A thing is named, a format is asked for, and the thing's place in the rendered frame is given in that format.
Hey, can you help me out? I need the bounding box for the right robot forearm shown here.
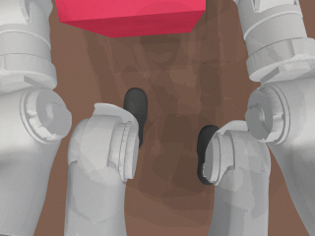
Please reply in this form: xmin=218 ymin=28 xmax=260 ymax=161
xmin=233 ymin=0 xmax=315 ymax=85

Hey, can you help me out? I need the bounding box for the right robot shin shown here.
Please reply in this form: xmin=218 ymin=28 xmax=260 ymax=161
xmin=203 ymin=120 xmax=271 ymax=183

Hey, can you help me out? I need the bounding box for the left robot forearm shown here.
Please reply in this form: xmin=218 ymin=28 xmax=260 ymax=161
xmin=0 ymin=0 xmax=57 ymax=95

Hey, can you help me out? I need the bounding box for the carton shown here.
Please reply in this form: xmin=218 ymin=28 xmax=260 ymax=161
xmin=55 ymin=0 xmax=206 ymax=38

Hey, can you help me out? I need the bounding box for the right robot foot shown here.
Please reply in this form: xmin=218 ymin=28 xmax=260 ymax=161
xmin=196 ymin=125 xmax=219 ymax=186

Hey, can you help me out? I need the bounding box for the robot right upper arm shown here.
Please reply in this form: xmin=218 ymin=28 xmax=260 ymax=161
xmin=244 ymin=77 xmax=315 ymax=236

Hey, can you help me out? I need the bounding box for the robot left upper arm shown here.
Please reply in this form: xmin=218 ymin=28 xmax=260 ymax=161
xmin=0 ymin=86 xmax=72 ymax=236

